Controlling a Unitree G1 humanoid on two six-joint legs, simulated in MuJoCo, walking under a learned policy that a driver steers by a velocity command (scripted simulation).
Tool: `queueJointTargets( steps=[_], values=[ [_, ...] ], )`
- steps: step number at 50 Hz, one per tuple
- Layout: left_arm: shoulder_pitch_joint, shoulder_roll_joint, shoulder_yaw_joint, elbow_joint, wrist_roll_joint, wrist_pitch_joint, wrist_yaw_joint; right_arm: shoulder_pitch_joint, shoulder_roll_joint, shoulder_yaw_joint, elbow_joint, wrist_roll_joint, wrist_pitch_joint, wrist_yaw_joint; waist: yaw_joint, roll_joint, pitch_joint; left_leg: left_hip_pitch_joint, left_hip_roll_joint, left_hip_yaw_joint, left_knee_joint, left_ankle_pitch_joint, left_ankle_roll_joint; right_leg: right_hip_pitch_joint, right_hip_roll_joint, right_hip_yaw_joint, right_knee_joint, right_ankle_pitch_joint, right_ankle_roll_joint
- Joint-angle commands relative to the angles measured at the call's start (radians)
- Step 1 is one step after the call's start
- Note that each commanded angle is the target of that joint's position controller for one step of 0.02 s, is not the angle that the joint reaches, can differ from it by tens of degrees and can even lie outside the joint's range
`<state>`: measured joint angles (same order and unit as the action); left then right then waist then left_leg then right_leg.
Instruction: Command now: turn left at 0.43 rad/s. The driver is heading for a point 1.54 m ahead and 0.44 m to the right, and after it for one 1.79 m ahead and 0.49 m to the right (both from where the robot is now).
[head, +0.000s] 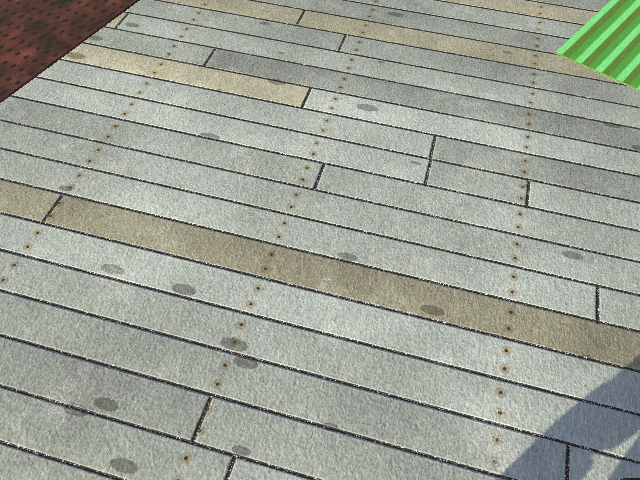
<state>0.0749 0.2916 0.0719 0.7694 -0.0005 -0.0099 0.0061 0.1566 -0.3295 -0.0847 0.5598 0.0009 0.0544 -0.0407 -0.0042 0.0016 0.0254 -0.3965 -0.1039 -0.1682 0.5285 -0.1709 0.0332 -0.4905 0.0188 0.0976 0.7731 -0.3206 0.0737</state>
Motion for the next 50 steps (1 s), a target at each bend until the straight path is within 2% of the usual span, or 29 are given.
queueJointTargets(
  steps=[1,3,4,5,6,7,8,9,10,12,14,15,16,17,18,19,20,21,22,23,24,25,27,33,39,50],
  values=[
    [0.003,0.084,0.021,-0.066,0.001,-0.019,-0.007,0.003,-0.134,-0.032,-0.058,-0.003,-0.011,0.005,-0.013,0.175,-0.166,0.141,0.267,-0.271,-0.107,0.183,0.176,0.095,-0.007,-0.024,-0.076,-0.003,-0.024],
    [0.053,0.074,0.023,-0.056,0.007,-0.032,-0.018,-0.024,-0.117,-0.021,-0.054,0.008,-0.011,0.007,0.023,0.164,-0.148,0.103,0.230,-0.262,-0.069,0.134,0.138,0.218,-0.009,-0.050,-0.273,0.136,-0.058],
    [0.067,0.096,0.028,-0.057,0.023,-0.035,-0.019,0.006,-0.094,-0.015,-0.043,0.006,-0.014,0.007,0.019,0.113,-0.135,0.062,0.185,-0.233,-0.024,0.028,0.090,0.286,-0.070,0.002,-0.349,0.228,-0.088],
    [0.070,0.158,0.039,-0.072,0.040,-0.034,-0.015,0.064,-0.049,-0.002,-0.037,-0.010,-0.019,0.006,-0.027,-0.091,-0.131,-0.016,0.062,-0.108,0.154,-0.215,0.023,0.342,-0.247,0.190,-0.420,0.377,-0.154],
    [0.060,0.178,0.040,-0.058,0.060,-0.030,-0.012,0.045,-0.079,-0.013,-0.062,-0.001,-0.029,0.005,-0.037,-0.294,-0.073,-0.096,-0.011,0.001,0.263,-0.424,-0.025,0.250,-0.386,0.384,-0.483,0.393,-0.321],
    [0.035,0.141,0.033,-0.081,0.054,-0.035,-0.008,0.005,-0.141,-0.031,-0.050,-0.005,-0.034,0.000,0.003,-0.230,-0.056,-0.100,0.036,-0.018,0.414,-0.435,-0.054,0.223,-0.387,0.404,-0.500,0.327,-0.360],
    [0.030,0.136,0.034,-0.081,0.037,-0.033,-0.001,-0.010,-0.160,-0.044,-0.035,0.004,-0.032,-0.001,0.010,-0.170,-0.054,-0.123,0.028,-0.016,0.512,-0.399,-0.067,0.241,-0.347,0.343,-0.486,0.300,-0.337],
    [0.020,0.136,0.032,-0.083,0.023,-0.031,0.005,0.008,-0.136,-0.044,-0.009,0.004,-0.024,-0.004,0.002,-0.124,-0.057,-0.128,0.030,-0.016,0.561,-0.371,-0.083,0.257,-0.306,0.278,-0.471,0.287,-0.305],
    [0.010,0.123,0.026,-0.081,0.011,-0.030,0.010,0.018,-0.112,-0.039,0.000,0.000,-0.016,-0.005,0.001,-0.118,-0.056,-0.135,0.037,-0.022,0.586,-0.339,-0.096,0.275,-0.291,0.242,-0.456,0.321,-0.290],
    [0.006,0.085,0.012,-0.072,0.010,-0.021,0.014,0.027,-0.044,-0.016,0.018,0.006,-0.014,-0.002,-0.005,-0.121,-0.067,-0.080,0.051,0.035,0.496,-0.307,-0.110,0.287,-0.224,0.134,-0.440,0.383,-0.261],
    [0.023,0.074,0.010,-0.058,0.011,-0.008,0.015,-0.003,0.007,0.007,0.021,0.007,-0.020,0.002,0.017,-0.167,-0.091,0.006,0.084,0.108,0.292,-0.294,-0.115,0.316,-0.181,0.069,-0.417,0.417,-0.246],
    [0.053,0.084,0.013,-0.048,0.010,-0.002,0.016,-0.018,0.010,0.010,0.024,0.012,-0.023,0.004,0.037,-0.191,-0.099,0.037,0.087,0.129,0.209,-0.292,-0.117,0.339,-0.185,0.074,-0.410,0.430,-0.255],
    [0.075,0.097,0.016,-0.039,0.007,0.003,0.017,-0.015,-0.003,0.006,0.033,0.019,-0.024,0.005,0.047,-0.203,-0.105,0.065,0.086,0.142,0.129,-0.263,-0.116,0.359,-0.195,0.089,-0.400,0.437,-0.262],
    [0.080,0.104,0.016,-0.033,-0.001,0.006,0.018,0.007,-0.012,0.003,0.051,0.022,-0.025,0.006,0.038,-0.198,-0.105,0.109,0.082,0.156,0.017,-0.192,-0.107,0.364,-0.197,0.092,-0.385,0.433,-0.260],
    [0.085,0.101,0.013,-0.026,-0.011,0.007,0.017,0.035,-0.015,0.003,0.074,0.019,-0.027,0.008,0.021,-0.185,-0.096,0.171,0.074,0.171,-0.126,-0.079,-0.089,0.349,-0.190,0.088,-0.373,0.430,-0.246],
    [0.116,0.099,0.011,-0.013,-0.016,0.002,0.017,0.048,-0.030,0.001,0.088,0.011,-0.028,0.009,0.026,-0.164,-0.095,0.239,0.084,0.149,-0.183,0.004,-0.064,0.316,-0.186,0.094,-0.373,0.409,-0.219],
    [0.130,0.088,0.005,-0.010,-0.007,-0.010,0.012,0.057,-0.068,-0.003,0.086,0.000,-0.027,0.005,0.033,-0.107,-0.116,0.320,0.145,0.084,-0.166,0.116,-0.033,0.260,-0.175,0.083,-0.359,0.349,-0.171],
    [0.144,0.066,-0.002,-0.019,0.012,-0.029,0.000,0.055,-0.132,-0.017,0.094,-0.010,-0.025,0.002,0.073,0.038,-0.138,0.340,0.210,0.026,-0.081,0.251,0.020,0.215,-0.107,0.002,-0.328,0.261,-0.121],
    [0.107,0.041,-0.012,-0.016,0.023,-0.039,-0.005,0.036,-0.077,-0.008,0.105,-0.012,-0.028,0.011,0.059,0.099,-0.143,0.248,0.218,0.009,-0.096,0.131,0.058,0.277,-0.062,-0.058,-0.320,0.158,-0.068],
    [0.066,0.053,-0.010,-0.012,0.028,-0.039,-0.007,0.017,-0.029,0.007,0.101,-0.017,-0.034,0.019,0.041,0.077,-0.106,0.199,0.209,0.004,-0.122,0.042,0.053,0.292,-0.057,-0.063,-0.311,0.155,-0.047],
    [0.049,0.052,-0.008,-0.007,0.025,-0.037,-0.006,0.017,-0.022,0.010,0.114,-0.021,-0.041,0.020,0.036,0.065,-0.085,0.177,0.194,0.016,-0.129,0.004,0.032,0.296,-0.059,-0.064,-0.306,0.173,-0.050],
    [0.056,0.040,-0.009,0.002,0.023,-0.033,0.002,0.025,-0.041,0.005,0.122,-0.023,-0.052,0.024,0.043,0.058,-0.057,0.147,0.191,0.015,-0.138,0.016,0.018,0.303,-0.056,-0.058,-0.308,0.182,-0.061],
    [0.072,0.047,-0.005,0.020,0.020,-0.025,0.012,0.040,-0.042,0.005,0.143,-0.015,-0.070,0.026,0.045,0.066,-0.030,0.128,0.185,0.023,-0.140,0.027,0.005,0.309,-0.061,-0.050,-0.317,0.200,-0.068],
    [0.082,0.041,-0.002,0.076,0.013,-0.019,0.023,0.059,-0.026,0.009,0.195,-0.008,-0.079,0.021,0.039,0.041,-0.013,0.141,0.169,0.036,-0.148,0.024,0.001,0.316,-0.061,-0.050,-0.336,0.203,-0.061],
    [0.086,0.043,0.000,0.133,0.008,-0.020,0.028,0.063,-0.020,0.010,0.248,-0.005,-0.080,0.020,0.035,0.013,-0.023,0.176,0.156,0.053,-0.146,0.074,0.000,0.323,-0.062,-0.053,-0.348,0.230,-0.058],
    [0.092,0.047,-0.004,0.215,0.004,-0.017,0.038,0.067,-0.017,0.014,0.348,-0.001,-0.076,0.017,0.034,0.006,-0.022,0.193,0.136,0.079,-0.150,0.098,-0.005,0.330,-0.059,-0.062,-0.356,0.250,-0.065]
  ],
)
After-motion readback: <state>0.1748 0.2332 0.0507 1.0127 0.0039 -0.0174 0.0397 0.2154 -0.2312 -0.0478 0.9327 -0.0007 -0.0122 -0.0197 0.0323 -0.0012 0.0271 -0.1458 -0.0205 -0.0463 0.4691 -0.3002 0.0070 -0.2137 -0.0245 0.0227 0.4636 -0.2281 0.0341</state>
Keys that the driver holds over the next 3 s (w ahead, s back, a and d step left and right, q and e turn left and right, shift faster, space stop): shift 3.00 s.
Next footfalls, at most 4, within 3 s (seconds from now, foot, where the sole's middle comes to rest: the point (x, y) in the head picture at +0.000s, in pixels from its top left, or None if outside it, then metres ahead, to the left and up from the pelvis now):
0.08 right None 0.08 -0.14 -0.77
0.40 left None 0.01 0.11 -0.77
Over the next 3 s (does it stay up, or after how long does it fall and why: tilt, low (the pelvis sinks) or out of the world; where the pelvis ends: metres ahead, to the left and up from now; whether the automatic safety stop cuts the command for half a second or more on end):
stays up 0.01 -0.02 0.00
